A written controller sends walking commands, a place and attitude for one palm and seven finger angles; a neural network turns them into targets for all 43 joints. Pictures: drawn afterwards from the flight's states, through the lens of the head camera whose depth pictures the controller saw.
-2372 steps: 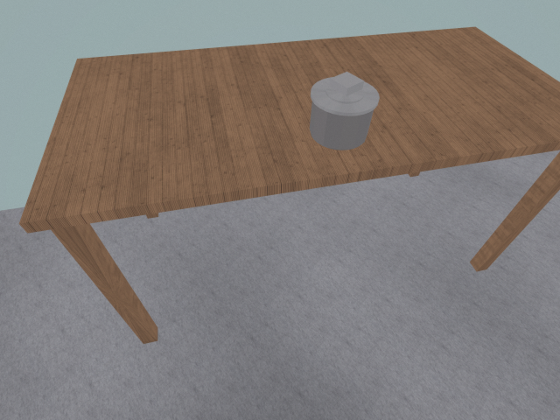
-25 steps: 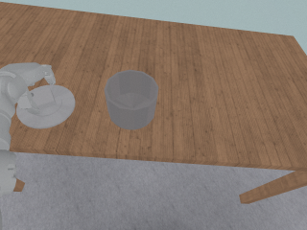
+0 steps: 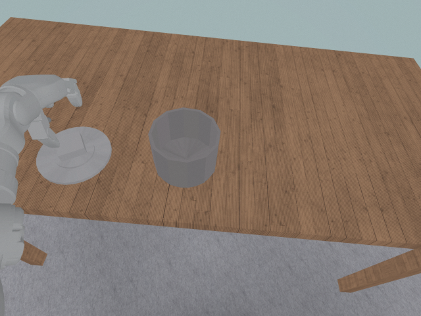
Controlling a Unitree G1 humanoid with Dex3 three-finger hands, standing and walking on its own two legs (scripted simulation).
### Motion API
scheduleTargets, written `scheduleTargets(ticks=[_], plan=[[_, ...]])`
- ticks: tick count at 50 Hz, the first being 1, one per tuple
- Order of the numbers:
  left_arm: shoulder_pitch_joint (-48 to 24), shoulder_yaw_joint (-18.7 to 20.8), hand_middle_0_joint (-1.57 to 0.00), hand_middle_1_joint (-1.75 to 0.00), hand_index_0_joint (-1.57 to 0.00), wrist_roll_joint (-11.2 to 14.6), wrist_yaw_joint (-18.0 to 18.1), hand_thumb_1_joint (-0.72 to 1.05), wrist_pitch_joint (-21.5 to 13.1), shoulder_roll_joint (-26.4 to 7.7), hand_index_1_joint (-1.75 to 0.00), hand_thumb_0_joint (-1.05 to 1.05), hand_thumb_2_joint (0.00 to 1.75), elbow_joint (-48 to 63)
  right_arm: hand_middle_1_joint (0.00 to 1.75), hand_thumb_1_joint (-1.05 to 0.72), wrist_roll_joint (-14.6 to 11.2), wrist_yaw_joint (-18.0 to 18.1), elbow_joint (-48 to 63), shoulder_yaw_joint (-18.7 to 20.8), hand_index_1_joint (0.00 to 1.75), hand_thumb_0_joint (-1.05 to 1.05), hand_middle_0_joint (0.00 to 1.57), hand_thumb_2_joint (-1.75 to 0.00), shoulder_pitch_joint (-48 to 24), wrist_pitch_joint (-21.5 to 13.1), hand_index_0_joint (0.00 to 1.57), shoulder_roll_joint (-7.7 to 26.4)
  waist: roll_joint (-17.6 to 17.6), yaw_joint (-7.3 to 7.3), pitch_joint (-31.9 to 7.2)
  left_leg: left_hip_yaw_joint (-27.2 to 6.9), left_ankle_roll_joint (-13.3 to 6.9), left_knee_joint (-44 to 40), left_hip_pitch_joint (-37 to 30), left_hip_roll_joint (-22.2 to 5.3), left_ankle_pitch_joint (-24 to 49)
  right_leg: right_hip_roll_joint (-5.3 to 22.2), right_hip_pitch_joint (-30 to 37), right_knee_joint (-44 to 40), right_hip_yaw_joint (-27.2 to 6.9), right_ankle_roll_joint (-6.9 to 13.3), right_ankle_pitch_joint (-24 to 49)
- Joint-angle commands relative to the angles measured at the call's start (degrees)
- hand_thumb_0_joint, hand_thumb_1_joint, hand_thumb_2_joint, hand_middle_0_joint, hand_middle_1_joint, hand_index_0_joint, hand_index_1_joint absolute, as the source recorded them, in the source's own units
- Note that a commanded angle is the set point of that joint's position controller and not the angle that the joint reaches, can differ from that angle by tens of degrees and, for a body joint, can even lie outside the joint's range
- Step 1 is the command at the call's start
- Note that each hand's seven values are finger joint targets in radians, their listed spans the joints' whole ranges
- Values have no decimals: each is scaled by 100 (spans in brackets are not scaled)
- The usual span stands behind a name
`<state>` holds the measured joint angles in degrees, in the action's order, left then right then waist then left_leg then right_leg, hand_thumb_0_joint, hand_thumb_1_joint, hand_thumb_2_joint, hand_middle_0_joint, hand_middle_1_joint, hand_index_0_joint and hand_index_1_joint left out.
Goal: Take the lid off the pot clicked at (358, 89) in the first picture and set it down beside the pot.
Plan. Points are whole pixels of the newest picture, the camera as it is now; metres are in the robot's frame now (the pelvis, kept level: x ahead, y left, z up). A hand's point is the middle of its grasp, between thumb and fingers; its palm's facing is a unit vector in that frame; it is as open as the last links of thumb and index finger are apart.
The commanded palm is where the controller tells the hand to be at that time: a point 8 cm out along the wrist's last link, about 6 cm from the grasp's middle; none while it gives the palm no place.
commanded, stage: raise the empty hand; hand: left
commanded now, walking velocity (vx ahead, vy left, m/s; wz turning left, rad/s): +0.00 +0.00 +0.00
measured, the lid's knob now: (70, 145) +0.46 +0.30 +0.01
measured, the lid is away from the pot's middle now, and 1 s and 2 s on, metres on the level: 0.25 0.25 0.25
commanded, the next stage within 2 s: draw the hand back to the body in 0.42 s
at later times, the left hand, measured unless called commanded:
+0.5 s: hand (37, 106) +0.44 +0.30 +0.15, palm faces -0.36 -0.07 -0.93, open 10.9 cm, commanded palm +0.45 +0.28 +0.20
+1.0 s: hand (38, 130) +0.39 +0.29 +0.14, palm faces -0.36 -0.04 -0.93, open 10.9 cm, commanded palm +0.38 +0.28 +0.20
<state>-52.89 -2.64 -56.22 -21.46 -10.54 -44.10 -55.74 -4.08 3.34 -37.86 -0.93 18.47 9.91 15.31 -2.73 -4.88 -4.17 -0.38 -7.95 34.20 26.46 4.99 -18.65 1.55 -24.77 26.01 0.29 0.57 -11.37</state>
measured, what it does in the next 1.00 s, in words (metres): stands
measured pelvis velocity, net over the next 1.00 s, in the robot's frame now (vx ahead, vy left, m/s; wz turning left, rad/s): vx -0.01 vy -0.03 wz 0.03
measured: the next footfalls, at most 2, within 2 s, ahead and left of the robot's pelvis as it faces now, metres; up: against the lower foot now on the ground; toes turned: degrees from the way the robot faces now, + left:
none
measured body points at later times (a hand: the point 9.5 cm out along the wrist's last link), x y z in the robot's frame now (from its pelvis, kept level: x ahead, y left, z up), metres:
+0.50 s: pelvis -0.01 -0.02 +0.01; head +0.05 +0.00 +0.45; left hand +0.45 +0.30 +0.20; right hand +0.07 -0.29 -0.11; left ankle -0.03 +0.01 -0.73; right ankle +0.00 -0.20 -0.73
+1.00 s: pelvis -0.01 -0.03 +0.01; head +0.03 -0.03 +0.46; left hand +0.41 +0.29 +0.19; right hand +0.08 -0.30 -0.11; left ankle -0.03 +0.01 -0.73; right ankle +0.00 -0.20 -0.73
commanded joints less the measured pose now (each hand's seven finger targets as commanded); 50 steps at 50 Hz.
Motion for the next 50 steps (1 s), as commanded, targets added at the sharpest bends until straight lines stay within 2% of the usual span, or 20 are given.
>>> scheduleTargets(ticks=[1,2,4,6,8,10,13,14,16,18,22,26,30,32,35,38,43,46,48,50], plan=[[-2614,527,-31,-94,-31,217,138,5,-4,-1728,-94,0,52,810,30,-90,-1,64,417,305,30,0,20,-90,275,-135,20,1026,-481,5,-2067,-782,951,-301,-2253,-676,3884,-321,23,-107,251,221,929],[-2591,278,-31,-94,-31,260,99,5,40,-1444,-94,0,52,685,30,-90,-20,59,410,291,30,0,20,-90,237,-128,20,1019,-346,-23,-1854,-718,897,-352,-2034,-644,3559,-312,43,-132,252,231,905],[-2929,-68,-31,-94,-31,241,44,5,90,-1089,-94,0,52,929,30,-90,7,7,349,324,30,0,20,-90,237,-127,20,1018,-673,-54,-1764,-824,980,-346,-2286,-687,3962,-322,-207,-135,260,232,911],[-3290,-138,-31,-94,-31,221,-29,5,107,-1021,-94,0,52,1438,30,-90,35,-40,321,371,30,0,20,-90,252,-124,20,1003,-903,-53,-2054,-971,1081,-245,-2791,-742,4715,-358,-365,-99,273,216,1023],[-3306,458,-31,-94,-31,215,-15,5,13,-1744,-94,0,52,1784,30,-90,79,-41,375,384,30,0,20,-90,213,-124,20,1052,-948,42,-2424,-1029,1116,-215,-3084,-746,5172,-354,-203,-81,222,225,1123],[-2897,864,-31,-94,-31,216,10,5,-28,-2126,-94,0,52,1254,30,-90,55,5,437,315,30,0,20,-90,189,-131,20,1008,-440,98,-2516,-844,970,-321,-2597,-625,4469,-347,389,-147,228,238,1187],[-2876,412,-31,-94,-31,290,1,5,96,-1719,-94,0,52,750,30,-90,-6,25,400,272,30,0,20,-90,69,-121,20,1052,-131,46,-1880,-600,815,-547,-1827,-539,3304,-254,595,-253,197,251,1209],[-2940,157,-31,-94,-31,272,-19,5,193,-1468,-94,0,52,519,30,-90,-26,10,340,259,30,0,20,-90,82,-141,20,1039,-118,4,-1563,-581,798,-577,-1717,-542,3238,-289,452,-276,233,250,1164],[-3447,-228,-31,-94,-31,220,-101,5,310,-1116,-94,0,52,886,30,-90,-30,-28,312,291,30,0,20,-90,111,-157,20,1038,-474,-52,-1660,-673,881,-509,-2095,-608,3784,-318,160,-246,287,246,1191],[-3557,213,-31,-94,-31,120,-117,5,242,-1686,-94,0,52,1282,30,-90,23,-42,390,345,30,0,20,-90,112,-164,20,1070,-757,14,-2123,-751,988,-358,-2565,-619,4595,-331,165,-179,241,244,1350],[-2951,556,-31,-94,-31,207,-159,5,96,-2022,-94,0,52,719,30,-90,-29,41,466,247,30,0,20,-90,42,-140,20,1034,-183,81,-2220,-561,757,-488,-1944,-501,3355,-291,752,-207,218,231,1230],[-3519,-261,-31,-94,-31,218,-251,5,222,-1214,-94,0,52,669,30,-90,-56,37,308,275,30,0,20,-90,112,-117,20,1066,-330,-114,-1665,-596,784,-539,-1967,-567,3029,-335,90,-275,335,218,872],[-3293,563,-31,-94,-31,153,-158,5,-15,-2121,-94,0,52,1230,30,-90,-5,94,466,270,30,0,20,-90,91,-104,20,1031,-669,60,-2432,-623,811,-438,-2332,-490,3688,-351,562,-190,271,271,1203],[-2825,610,-31,-94,-31,247,-159,5,-37,-2053,-94,0,52,858,30,-90,-33,117,487,244,30,0,20,-90,26,-107,20,1013,-341,68,-2182,-514,683,-476,-1960,-476,3177,-316,719,-215,262,241,1171],[-2750,496,-31,-94,-31,275,-146,5,15,-1921,-94,0,52,915,30,-90,-60,79,497,248,30,0,20,-90,-34,-61,20,1035,-347,80,-1864,-521,683,-595,-1774,-498,2859,-300,636,-248,295,267,1008],[-2819,602,-31,-94,-31,237,-105,5,-46,-2019,-94,0,52,1899,30,-90,-17,14,648,309,30,0,20,-90,-202,-50,20,1020,-906,143,-2148,-606,781,-538,-2314,-531,3616,-279,610,-240,271,297,1139],[-1710,1107,-31,-94,-31,478,-136,5,-9,-2343,-94,0,52,1484,30,-90,-50,-19,749,261,30,0,20,-90,-315,12,20,1037,-250,219,-1913,-459,539,-593,-1638,-439,2901,-212,1143,-213,219,275,1338],[-1915,673,-31,-94,-31,439,-180,5,64,-1828,-94,0,52,2250,30,-90,-54,-58,848,279,30,0,20,-90,-503,31,20,937,-598,167,-1894,-582,635,-650,-1993,-517,3183,-240,858,-276,289,266,1096],[-1759,969,-31,-94,-31,474,-156,5,43,-2135,-94,0,52,2625,30,-90,-46,-78,893,309,30,0,20,-90,-550,31,20,978,-727,208,-1975,-603,663,-612,-2249,-539,3500,-237,833,-312,272,271,1123],[-1061,1273,-31,-94,-31,557,-160,5,59,-2269,-94,0,52,2224,30,-90,-50,-72,937,247,30,0,20,-90,-555,27,20,933,-298,259,-1945,-574,559,-574,-1971,-467,3358,-252,1099,-268,271,261,1280]])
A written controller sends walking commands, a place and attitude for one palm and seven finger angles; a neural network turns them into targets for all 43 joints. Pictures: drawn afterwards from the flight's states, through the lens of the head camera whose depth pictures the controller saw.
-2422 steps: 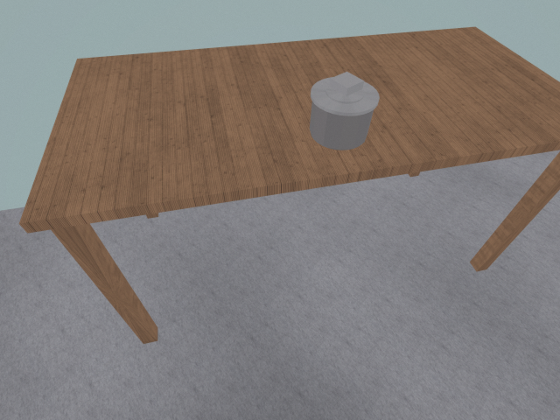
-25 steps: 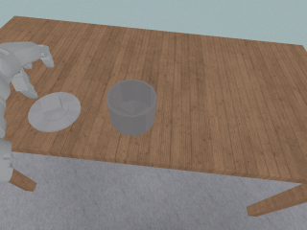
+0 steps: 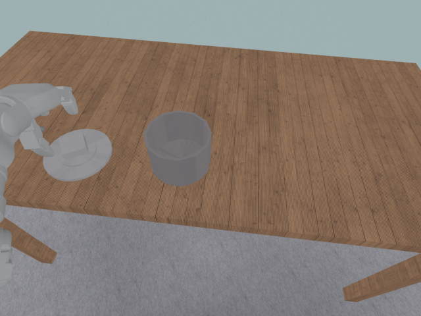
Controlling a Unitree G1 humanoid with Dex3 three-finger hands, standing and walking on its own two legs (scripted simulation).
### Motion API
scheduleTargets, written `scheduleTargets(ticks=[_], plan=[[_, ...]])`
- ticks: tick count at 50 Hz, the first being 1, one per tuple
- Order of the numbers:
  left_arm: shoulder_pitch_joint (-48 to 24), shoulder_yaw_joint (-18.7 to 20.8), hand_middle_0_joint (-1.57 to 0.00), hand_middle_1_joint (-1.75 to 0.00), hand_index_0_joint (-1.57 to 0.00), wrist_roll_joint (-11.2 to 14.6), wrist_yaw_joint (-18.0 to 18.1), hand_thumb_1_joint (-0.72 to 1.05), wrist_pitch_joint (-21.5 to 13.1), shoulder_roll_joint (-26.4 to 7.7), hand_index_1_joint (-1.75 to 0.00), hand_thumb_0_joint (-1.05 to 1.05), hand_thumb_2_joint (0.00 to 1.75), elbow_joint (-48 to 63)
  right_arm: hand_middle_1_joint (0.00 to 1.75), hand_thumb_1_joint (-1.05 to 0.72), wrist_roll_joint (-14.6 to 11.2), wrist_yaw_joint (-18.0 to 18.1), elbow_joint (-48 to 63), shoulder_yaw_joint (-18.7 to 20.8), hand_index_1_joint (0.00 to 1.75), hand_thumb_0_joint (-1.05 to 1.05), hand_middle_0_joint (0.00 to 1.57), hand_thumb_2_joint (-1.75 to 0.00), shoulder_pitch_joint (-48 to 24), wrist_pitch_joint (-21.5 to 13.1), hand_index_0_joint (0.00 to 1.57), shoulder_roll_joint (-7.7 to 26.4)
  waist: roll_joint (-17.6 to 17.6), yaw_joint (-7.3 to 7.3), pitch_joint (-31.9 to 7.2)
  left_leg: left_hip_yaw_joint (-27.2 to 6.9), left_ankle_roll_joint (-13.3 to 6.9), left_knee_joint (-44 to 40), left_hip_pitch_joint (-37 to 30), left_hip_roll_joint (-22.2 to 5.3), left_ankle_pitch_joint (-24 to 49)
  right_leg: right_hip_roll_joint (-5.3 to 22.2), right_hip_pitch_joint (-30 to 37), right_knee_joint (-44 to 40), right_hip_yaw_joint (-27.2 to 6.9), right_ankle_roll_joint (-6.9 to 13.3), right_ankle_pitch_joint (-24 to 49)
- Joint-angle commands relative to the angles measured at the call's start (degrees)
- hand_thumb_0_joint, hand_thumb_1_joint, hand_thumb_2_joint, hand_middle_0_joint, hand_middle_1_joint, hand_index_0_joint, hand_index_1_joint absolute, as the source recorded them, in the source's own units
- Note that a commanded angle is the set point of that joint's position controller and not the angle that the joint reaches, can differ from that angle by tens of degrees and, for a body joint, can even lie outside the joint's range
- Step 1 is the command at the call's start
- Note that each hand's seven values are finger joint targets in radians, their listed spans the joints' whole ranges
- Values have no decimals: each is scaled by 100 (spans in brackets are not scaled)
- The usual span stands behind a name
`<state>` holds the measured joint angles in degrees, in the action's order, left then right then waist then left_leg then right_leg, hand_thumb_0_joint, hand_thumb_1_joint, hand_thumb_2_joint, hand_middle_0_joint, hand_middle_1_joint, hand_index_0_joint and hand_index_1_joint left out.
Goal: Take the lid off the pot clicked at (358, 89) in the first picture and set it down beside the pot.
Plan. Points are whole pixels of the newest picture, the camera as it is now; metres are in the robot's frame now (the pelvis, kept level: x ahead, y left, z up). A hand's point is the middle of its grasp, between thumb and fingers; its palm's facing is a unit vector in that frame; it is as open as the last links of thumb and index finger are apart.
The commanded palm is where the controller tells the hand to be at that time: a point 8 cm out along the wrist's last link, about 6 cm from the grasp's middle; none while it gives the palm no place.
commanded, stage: draw the hand back to the body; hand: left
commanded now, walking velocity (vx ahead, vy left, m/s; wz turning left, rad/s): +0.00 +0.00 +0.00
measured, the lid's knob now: (74, 145) +0.48 +0.33 +0.00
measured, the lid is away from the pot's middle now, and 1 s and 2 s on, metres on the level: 0.25 0.25 0.25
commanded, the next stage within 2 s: step back with the hand held close in 1.78 s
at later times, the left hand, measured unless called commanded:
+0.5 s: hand (62, 122) +0.39 +0.24 +0.18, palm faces +0.42 -0.86 -0.29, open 9.9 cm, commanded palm +0.33 +0.28 +0.19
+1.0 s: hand (57, 176) +0.28 +0.22 +0.18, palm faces +0.46 -0.84 -0.28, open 7.7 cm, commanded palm +0.23 +0.25 +0.19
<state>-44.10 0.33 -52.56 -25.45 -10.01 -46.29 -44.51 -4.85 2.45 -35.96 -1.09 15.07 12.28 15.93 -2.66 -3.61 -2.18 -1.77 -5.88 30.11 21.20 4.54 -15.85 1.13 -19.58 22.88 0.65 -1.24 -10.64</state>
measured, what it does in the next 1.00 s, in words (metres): shifts its weight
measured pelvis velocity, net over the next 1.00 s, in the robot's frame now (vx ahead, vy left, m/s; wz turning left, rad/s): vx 0.00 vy -0.06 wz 0.00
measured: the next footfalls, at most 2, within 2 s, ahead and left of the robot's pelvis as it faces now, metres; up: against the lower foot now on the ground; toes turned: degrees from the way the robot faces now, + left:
none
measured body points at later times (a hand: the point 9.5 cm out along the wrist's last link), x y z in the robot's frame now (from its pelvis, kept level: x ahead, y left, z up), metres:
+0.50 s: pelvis +0.03 -0.04 +0.01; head +0.05 -0.04 +0.46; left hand +0.36 +0.29 +0.19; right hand +0.16 -0.29 -0.10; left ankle -0.02 +0.05 -0.74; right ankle +0.00 -0.16 -0.74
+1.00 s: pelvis +0.00 -0.06 +0.01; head -0.01 -0.08 +0.46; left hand +0.25 +0.26 +0.19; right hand +0.19 -0.29 -0.08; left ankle -0.02 +0.05 -0.74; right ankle +0.00 -0.16 -0.74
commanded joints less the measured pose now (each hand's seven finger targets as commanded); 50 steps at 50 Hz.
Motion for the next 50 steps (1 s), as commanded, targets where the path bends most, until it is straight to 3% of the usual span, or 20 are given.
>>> scheduleTargets(ticks=[1,2,3,5,8,10,12,16,18,21,24,27,32,33,37,39,42,46,48,50], plan=[[-2015,1178,-31,-94,-31,3615,1173,5,-24,56,-94,0,52,1089,30,-90,-51,118,893,227,30,0,20,-90,558,-443,20,458,-224,-154,-1352,-624,671,-440,-2202,-904,2037,-77,12,58,360,546,534],[-1694,941,-31,-94,-31,4024,1604,5,-24,178,-94,0,52,1416,30,-90,-64,178,896,146,30,0,20,-90,178,-605,20,621,-102,-6,-1268,-926,687,-733,-2400,-1069,1234,-56,-45,-37,261,522,44],[-1585,815,-31,-94,-31,4130,1835,5,-28,438,-94,0,52,1597,30,-90,-57,235,890,132,30,0,20,-90,0,-723,20,596,-86,-39,-1036,-1033,681,-937,-2407,-1137,691,-32,-128,-99,224,517,-124],[-1481,1429,-31,-94,-31,4830,2246,5,20,37,-94,0,52,1675,30,-90,8,309,813,100,30,0,20,-90,-63,-908,20,753,250,70,-1179,-762,543,-912,-1972,-1012,584,4,409,-191,117,511,169],[-1925,2308,-30,-91,-30,4995,2720,9,-49,-881,-91,0,53,2542,30,-90,119,323,586,52,30,0,20,-90,-84,-1149,20,830,-326,162,-1523,-485,653,-736,-1937,-867,1672,43,980,-183,98,516,857],[-1511,2233,-29,-88,-29,5072,2869,14,-76,-444,-88,0,55,2845,30,-90,153,299,604,35,30,0,20,-90,-161,-1357,20,669,-1049,214,-1464,-476,817,-702,-2118,-887,2446,28,1072,-161,156,526,1062],[-845,2125,-29,-85,-29,5200,2930,18,-43,-9,-85,0,57,3327,30,-90,177,223,620,52,30,0,20,-90,-214,-1531,20,595,-1445,277,-1469,-459,913,-609,-2354,-928,3177,24,1103,-144,196,513,1219],[866,2270,-28,-78,-28,5445,2977,26,165,404,-78,0,61,3245,30,-90,221,126,576,121,30,0,20,-90,-283,-1579,20,636,-235,358,-1126,-193,693,-506,-1753,-906,3321,11,1525,-116,232,454,1846],[911,2434,-27,-75,-27,5489,2991,31,200,242,-75,0,63,3451,30,-90,211,134,538,167,30,0,20,-90,-323,-1553,20,694,42,317,-1053,-124,622,-508,-1604,-871,3193,32,1631,-57,248,431,2054],[671,2472,-27,-70,-27,5508,3016,37,140,190,-70,0,66,4539,30,-90,190,132,622,165,30,0,20,-90,-487,-1661,20,629,-490,363,-1585,-110,590,-450,-2053,-829,3557,52,1759,-76,185,406,2258],[1301,2607,-26,-65,-26,5543,3077,43,199,250,-65,0,69,4860,30,-90,214,118,579,165,30,0,20,-90,-544,-1729,20,600,-406,392,-1651,-37,527,-383,-2191,-783,3899,47,1917,-112,153,380,2647],[1693,2468,-25,-60,-25,5620,3070,50,379,568,-60,0,72,4484,30,-90,185,140,499,185,30,0,20,-90,-636,-1656,20,632,187,350,-1151,90,421,-439,-1757,-724,3040,71,1874,-117,172,358,2686],[1875,2428,-24,-52,-24,5644,3119,60,317,619,-52,0,77,5406,30,-90,163,145,565,122,30,0,20,-90,-902,-1766,20,532,-610,432,-1256,48,414,-526,-2038,-639,2742,68,1862,-181,141,385,2267],[2050,2615,-23,-51,-23,5656,3160,62,328,452,-51,0,77,5360,30,-90,183,149,509,130,30,0,20,-90,-891,-1767,20,551,-408,415,-1150,35,415,-529,-1959,-632,2624,59,1875,-180,150,383,2237],[2681,2728,-22,-44,-22,5735,3139,71,435,605,-44,0,81,4932,30,-90,198,181,521,132,30,0,20,-90,-1012,-1676,20,542,358,465,-771,122,355,-589,-1576,-611,2062,71,1852,-210,139,337,2162],[2373,2491,-22,-41,-22,5736,3107,75,370,764,-41,0,83,5402,30,-90,168,193,600,95,30,0,20,-90,-1149,-1713,20,489,-139,426,-767,132,365,-701,-1709,-567,1793,53,1710,-293,115,333,1716],[2627,2379,-21,-36,-21,5769,3131,82,332,929,-36,0,86,5824,30,-90,171,183,648,57,30,0,20,-90,-1242,-1816,20,432,-453,481,-726,74,371,-714,-1839,-588,1661,69,1636,-363,121,368,1456],[3172,2713,-20,-30,-20,5803,3180,90,363,788,-30,0,90,5620,30,-90,214,210,610,70,30,0,20,-90,-1294,-1820,20,451,151,534,-556,57,344,-737,-1671,-594,1430,44,1617,-420,106,342,1231],[3362,2759,-20,-30,-20,5819,3171,90,352,788,-30,0,90,5641,30,-90,212,207,591,83,30,0,20,-90,-1297,-1820,20,440,176,507,-396,58,344,-744,-1613,-581,1240,66,1539,-484,72,326,1035],[3291,2453,-20,-30,-20,5818,3145,90,301,1101,-30,0,90,6018,30,-90,208,216,678,41,30,0,20,-90,-1434,-1874,20,373,-225,521,-422,54,359,-804,-1711,-566,1098,57,1465,-525,70,341,785]])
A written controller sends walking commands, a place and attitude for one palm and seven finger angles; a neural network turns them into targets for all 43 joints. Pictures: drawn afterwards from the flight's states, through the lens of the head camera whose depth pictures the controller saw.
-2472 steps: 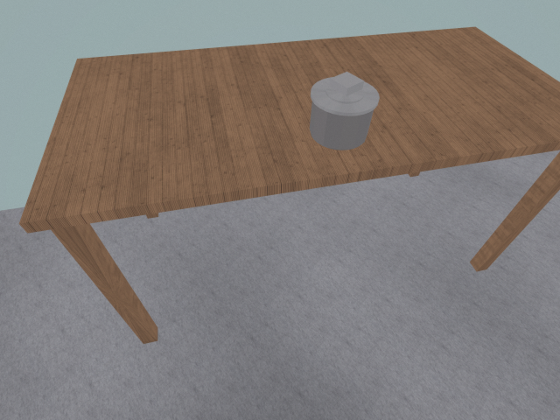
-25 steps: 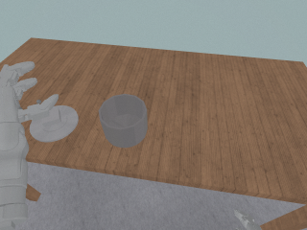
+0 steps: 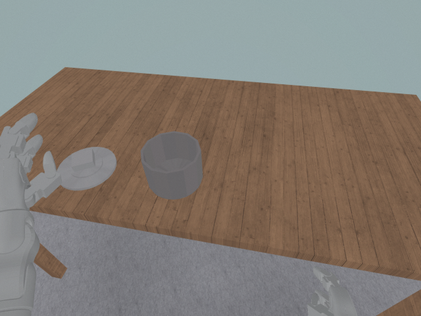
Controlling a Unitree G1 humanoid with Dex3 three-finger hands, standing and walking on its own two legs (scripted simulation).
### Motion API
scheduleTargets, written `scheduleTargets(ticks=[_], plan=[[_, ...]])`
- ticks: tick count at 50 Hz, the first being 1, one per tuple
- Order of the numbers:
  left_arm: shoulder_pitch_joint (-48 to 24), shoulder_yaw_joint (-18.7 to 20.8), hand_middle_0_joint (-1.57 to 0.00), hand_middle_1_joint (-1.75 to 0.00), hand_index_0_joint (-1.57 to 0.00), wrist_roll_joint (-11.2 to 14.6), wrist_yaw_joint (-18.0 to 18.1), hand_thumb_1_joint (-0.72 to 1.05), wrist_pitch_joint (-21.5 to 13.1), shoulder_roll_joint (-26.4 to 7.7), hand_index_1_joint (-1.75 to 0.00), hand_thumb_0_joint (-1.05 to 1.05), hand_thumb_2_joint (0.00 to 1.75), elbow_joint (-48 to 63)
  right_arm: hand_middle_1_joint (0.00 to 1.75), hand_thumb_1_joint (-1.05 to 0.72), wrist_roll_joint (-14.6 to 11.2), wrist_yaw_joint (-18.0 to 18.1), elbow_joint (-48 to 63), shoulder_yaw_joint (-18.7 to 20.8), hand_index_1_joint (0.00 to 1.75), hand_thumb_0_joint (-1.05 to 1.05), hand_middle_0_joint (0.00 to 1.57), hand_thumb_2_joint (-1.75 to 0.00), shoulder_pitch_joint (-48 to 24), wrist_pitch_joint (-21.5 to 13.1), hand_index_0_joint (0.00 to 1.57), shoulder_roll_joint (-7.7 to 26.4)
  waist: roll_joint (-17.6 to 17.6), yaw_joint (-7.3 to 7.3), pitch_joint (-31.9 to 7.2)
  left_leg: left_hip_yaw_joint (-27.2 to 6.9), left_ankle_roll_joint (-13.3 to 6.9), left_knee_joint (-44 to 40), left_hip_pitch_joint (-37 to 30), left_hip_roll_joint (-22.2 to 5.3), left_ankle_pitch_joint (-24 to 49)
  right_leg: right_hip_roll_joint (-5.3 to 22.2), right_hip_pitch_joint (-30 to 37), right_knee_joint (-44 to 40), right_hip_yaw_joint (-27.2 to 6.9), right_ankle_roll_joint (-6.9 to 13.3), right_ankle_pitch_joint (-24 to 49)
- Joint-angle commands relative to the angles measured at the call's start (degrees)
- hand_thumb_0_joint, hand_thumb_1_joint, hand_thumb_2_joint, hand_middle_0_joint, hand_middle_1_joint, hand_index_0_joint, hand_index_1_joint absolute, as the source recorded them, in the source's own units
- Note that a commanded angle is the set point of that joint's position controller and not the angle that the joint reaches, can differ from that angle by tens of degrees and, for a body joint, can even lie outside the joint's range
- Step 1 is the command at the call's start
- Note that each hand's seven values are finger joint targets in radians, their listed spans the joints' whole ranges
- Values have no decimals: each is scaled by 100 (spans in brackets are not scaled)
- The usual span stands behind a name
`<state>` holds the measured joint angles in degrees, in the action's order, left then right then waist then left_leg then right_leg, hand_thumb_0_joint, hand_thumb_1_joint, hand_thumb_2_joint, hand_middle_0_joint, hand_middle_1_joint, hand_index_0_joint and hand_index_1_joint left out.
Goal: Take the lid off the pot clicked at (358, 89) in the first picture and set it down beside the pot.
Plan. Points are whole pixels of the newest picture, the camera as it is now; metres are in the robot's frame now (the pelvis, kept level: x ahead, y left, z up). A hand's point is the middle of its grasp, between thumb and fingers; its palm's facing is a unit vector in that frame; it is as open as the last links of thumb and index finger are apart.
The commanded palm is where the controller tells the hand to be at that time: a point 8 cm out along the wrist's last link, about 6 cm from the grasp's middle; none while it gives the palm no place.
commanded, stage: draw the hand back to the body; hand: left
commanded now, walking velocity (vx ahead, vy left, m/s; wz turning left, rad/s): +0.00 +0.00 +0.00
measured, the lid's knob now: (83, 160) +0.48 +0.39 +0.00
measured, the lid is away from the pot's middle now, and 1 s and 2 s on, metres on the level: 0.25 0.25 0.25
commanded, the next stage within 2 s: step back with the hand held close in 0.78 s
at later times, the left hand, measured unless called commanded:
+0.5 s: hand (42, 220) +0.20 +0.26 +0.17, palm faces +0.41 -0.85 -0.33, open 7.4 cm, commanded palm +0.14 +0.30 +0.18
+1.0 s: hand (26, 218) +0.20 +0.28 +0.17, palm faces +0.40 -0.83 -0.39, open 7.4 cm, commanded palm +0.14 +0.30 +0.18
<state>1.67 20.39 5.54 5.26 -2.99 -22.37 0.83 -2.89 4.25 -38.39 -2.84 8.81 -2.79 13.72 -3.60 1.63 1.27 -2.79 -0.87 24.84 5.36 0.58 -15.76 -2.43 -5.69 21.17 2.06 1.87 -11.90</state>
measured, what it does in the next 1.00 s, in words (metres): stands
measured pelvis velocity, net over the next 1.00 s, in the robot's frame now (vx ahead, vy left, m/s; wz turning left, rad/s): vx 0.00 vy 0.03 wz -0.02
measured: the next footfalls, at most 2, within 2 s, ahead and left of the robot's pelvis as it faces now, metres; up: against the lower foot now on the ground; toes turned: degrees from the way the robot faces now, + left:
none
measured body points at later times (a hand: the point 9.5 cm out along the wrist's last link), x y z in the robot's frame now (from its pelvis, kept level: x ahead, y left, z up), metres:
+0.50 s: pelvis -0.01 +0.01 +0.00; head -0.03 +0.00 +0.45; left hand +0.17 +0.30 +0.18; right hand +0.18 -0.20 -0.08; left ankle -0.02 +0.11 -0.74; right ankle +0.00 -0.10 -0.74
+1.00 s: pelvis +0.00 +0.03 +0.00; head -0.01 +0.03 +0.45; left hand +0.17 +0.32 +0.20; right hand +0.20 -0.19 -0.07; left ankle -0.02 +0.11 -0.74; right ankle +0.00 -0.10 -0.74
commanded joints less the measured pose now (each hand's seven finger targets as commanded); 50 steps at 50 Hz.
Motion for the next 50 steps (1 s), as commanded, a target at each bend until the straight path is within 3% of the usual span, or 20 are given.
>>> scheduleTargets(ticks=[1,2,7,14,18,21,24,28,30,34,36,38,39,43,44,45,47,48,49,50], plan=[[-1207,350,-20,-30,-20,12,74,90,-426,-1195,-30,0,90,1675,30,-90,17,33,940,211,30,0,20,-90,-829,-418,20,580,-201,1,-794,151,-149,-271,-184,-169,1077,430,73,-366,-80,34,894],[-1136,358,-20,-30,-20,7,92,90,-454,-1212,-30,0,90,1915,30,-90,21,23,948,209,30,0,20,-90,-845,-462,20,579,-321,18,-892,129,-141,-285,-240,-181,1062,438,98,-373,-93,44,833],[-414,558,-20,-30,-20,25,135,90,-434,-1207,-30,0,90,1804,30,-90,67,56,893,233,30,0,20,-90,-868,-488,20,587,222,62,-549,105,-149,-322,-57,-206,876,407,-17,-431,-90,26,556],[231,256,-20,-30,-20,-24,107,90,-600,-919,-30,0,90,2957,30,-90,88,18,1031,216,30,0,20,-90,-957,-663,20,514,-268,89,-673,57,-117,-416,-156,-187,792,396,11,-386,-113,56,395],[871,505,-20,-30,-20,-8,141,90,-531,-1031,-30,0,90,2867,30,-90,117,22,974,238,30,0,20,-90,-837,-649,20,539,185,107,-411,-30,-91,-402,17,-229,804,382,-40,-367,-73,56,392],[1126,252,-20,-30,-20,-28,94,90,-514,-741,-30,0,90,3081,30,-90,122,35,1052,222,30,0,20,-90,-904,-640,20,497,-11,113,-245,9,-96,-410,57,-219,686,396,-154,-394,-94,52,280],[1445,167,-20,-30,-20,-78,82,90,-584,-695,-30,0,90,3686,30,-90,149,7,1125,218,30,0,20,-90,-912,-724,20,467,-225,129,-461,-3,-91,-412,-16,-203,764,377,-70,-328,-108,66,350],[2032,417,-20,-30,-20,-78,138,90,-544,-915,-30,0,90,3929,30,-90,180,1,1100,241,30,0,20,-90,-827,-723,20,481,11,146,-448,-48,-61,-325,31,-232,961,373,-13,-264,-134,84,560],[2290,273,-20,-30,-20,-95,128,90,-499,-673,-30,0,90,3858,30,-90,181,12,1135,235,30,0,20,-90,-841,-696,20,444,75,157,-370,-36,-58,-337,77,-247,991,364,-69,-271,-116,86,554],[1964,71,-20,-30,-20,-160,133,90,-487,-532,-30,0,90,4035,30,-90,189,41,1149,210,30,0,20,-90,-845,-705,20,451,-102,75,-205,-39,-57,-340,102,-218,854,345,-215,-289,-103,74,415],[2125,128,-20,-30,-20,-141,149,90,-429,-559,-30,0,90,3924,30,-90,198,62,1148,215,30,0,20,-90,-807,-690,20,460,54,110,-176,-76,-58,-343,98,-244,905,362,-191,-258,-78,73,452],[2215,381,-20,-30,-20,-143,183,90,-480,-865,-30,0,90,4232,30,-90,194,60,1150,244,30,0,20,-90,-802,-714,20,469,22,141,-397,-94,-42,-302,24,-245,1050,357,-47,-162,-130,98,620],[2309,167,-20,-30,-20,-175,153,90,-475,-583,-30,0,90,4203,30,-90,221,49,1190,216,30,0,20,-90,-821,-718,20,424,-121,169,-502,-45,-47,-311,6,-215,1150,350,-24,-167,-108,91,650],[2307,282,-20,-30,-20,-164,174,90,-415,-749,-30,0,90,4217,30,-90,212,18,1139,240,30,0,20,-90,-773,-689,20,467,-10,124,-427,-97,6,-249,28,-274,1443,364,-3,-66,-100,103,954],[2252,105,-20,-30,-20,-189,153,90,-416,-522,-30,0,90,4166,30,-90,225,17,1177,210,30,0,20,-90,-800,-684,20,442,-3,129,-413,-54,-12,-280,60,-247,1479,354,-10,-109,-52,89,940],[1425,1221,-20,-30,-20,-74,211,90,-763,-1576,-30,0,90,4593,30,-90,147,51,1392,241,30,0,20,-90,-582,-555,20,553,280,45,127,-173,-188,-236,327,-361,943,624,-503,-388,-821,15,1350],[2208,754,-20,-30,-20,-136,144,90,-822,-945,-30,0,90,3793,30,-90,228,39,1206,325,30,0,20,-90,-537,-431,20,485,1020,-30,222,-282,-211,-58,353,-359,1022,806,-581,-389,-919,8,1697],[2220,811,-20,-30,-20,-135,122,90,-859,-1020,-30,0,90,3867,30,-90,202,14,1256,329,30,0,20,-90,-602,-397,20,507,792,-50,97,-232,-199,-71,274,-372,1140,856,-520,-299,-992,28,1895],[2430,506,-20,-30,-20,-142,54,90,-891,-644,-30,0,90,3754,30,-90,212,8,1294,319,30,0,20,-90,-595,-379,20,494,620,-84,-114,-182,-218,-42,280,-369,1323,860,-391,-168,-876,-29,2015],[2577,457,-20,-30,-20,-158,31,90,-919,-615,-30,0,90,3806,30,-90,210,-5,1330,363,30,0,20,-90,-590,-348,20,531,402,-69,-254,-186,-229,-33,267,-432,1594,888,-314,-59,-838,-56,2235]])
